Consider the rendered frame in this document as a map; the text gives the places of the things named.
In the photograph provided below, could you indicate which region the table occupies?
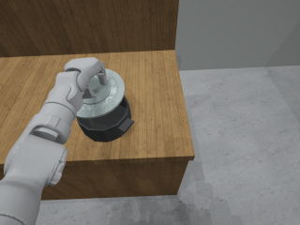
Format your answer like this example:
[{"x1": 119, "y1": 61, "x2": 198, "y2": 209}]
[{"x1": 0, "y1": 0, "x2": 195, "y2": 201}]

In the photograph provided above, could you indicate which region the robot left hand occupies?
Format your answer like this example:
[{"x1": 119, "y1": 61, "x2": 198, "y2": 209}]
[{"x1": 64, "y1": 57, "x2": 107, "y2": 99}]

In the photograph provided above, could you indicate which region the pot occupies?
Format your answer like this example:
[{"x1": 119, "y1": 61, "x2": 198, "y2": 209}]
[{"x1": 76, "y1": 96, "x2": 134, "y2": 143}]

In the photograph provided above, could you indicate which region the left robot upper arm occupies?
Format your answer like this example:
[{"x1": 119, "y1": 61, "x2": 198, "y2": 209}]
[{"x1": 0, "y1": 134, "x2": 68, "y2": 225}]

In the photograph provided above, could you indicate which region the knob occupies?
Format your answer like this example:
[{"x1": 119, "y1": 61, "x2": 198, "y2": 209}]
[{"x1": 89, "y1": 77, "x2": 101, "y2": 94}]

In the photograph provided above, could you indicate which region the left robot forearm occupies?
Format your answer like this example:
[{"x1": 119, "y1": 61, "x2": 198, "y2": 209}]
[{"x1": 4, "y1": 66, "x2": 90, "y2": 175}]

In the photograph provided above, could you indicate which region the lid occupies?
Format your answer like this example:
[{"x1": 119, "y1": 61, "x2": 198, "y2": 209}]
[{"x1": 76, "y1": 68, "x2": 126, "y2": 119}]

